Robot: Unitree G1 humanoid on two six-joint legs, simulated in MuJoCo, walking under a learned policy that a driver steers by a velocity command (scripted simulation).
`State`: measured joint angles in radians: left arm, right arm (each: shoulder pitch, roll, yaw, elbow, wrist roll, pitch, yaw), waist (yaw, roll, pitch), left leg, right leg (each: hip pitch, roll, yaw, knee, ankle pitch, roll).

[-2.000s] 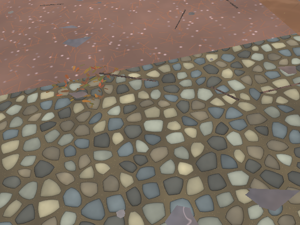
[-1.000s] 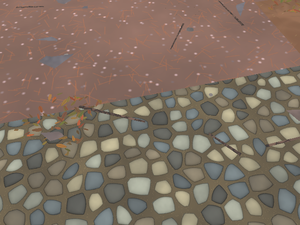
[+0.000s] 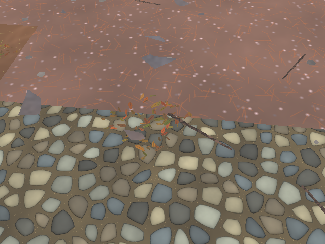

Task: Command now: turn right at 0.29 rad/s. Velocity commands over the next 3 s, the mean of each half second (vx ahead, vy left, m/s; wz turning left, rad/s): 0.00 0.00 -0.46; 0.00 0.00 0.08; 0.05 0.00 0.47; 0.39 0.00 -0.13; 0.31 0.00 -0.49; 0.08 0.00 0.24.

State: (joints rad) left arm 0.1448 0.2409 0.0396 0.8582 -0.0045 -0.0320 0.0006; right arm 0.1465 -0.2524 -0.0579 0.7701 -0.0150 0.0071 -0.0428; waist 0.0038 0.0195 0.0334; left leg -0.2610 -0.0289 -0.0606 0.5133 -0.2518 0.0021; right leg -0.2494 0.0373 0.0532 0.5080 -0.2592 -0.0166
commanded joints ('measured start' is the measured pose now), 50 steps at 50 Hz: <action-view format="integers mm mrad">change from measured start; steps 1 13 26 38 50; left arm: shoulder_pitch -56 -34 45 5 -135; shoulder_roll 197 130 261 168 130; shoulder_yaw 51 59 86 39 55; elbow -93 -178 -281 -228 -305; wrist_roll -11 -19 26 30 22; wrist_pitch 0 68 11 17 29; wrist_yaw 17 6 -12 17 39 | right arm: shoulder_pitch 7 -37 -69 -19 154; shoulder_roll -108 -174 -158 -135 -229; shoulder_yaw -44 -58 -57 -28 -53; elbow -63 -125 -159 -112 -148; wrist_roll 4 4 21 31 -3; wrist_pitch -19 -36 -7 4 -17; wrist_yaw -9 -19 -14 15 25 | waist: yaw -14 5 22 36 -80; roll -132 67 -144 -152 208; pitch -61 -59 -110 -45 -134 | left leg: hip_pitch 24 102 -481 -156 236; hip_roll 12 330 82 100 410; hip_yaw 16 -82 -1 51 -427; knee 43 -195 713 231 -164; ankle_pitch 59 361 -285 -145 625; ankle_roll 8 217 -49 -72 361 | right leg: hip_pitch -24 -354 122 50 -371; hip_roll -183 -90 -347 -271 17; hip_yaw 269 -14 358 154 -32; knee -118 625 -175 -211 578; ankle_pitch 220 -199 325 115 -413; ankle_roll -139 69 -267 -228 46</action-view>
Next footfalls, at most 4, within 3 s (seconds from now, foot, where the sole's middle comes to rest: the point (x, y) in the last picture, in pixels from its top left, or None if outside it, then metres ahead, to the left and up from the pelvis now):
0.44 right None -0.01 -0.14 -0.77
0.94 left None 0.02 0.07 -0.77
1.32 right None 0.01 -0.18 -0.77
1.76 left None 0.07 0.09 -0.77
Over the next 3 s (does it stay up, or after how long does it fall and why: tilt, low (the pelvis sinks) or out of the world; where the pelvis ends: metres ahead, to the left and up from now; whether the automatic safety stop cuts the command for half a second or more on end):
stays up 0.40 -0.08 0.00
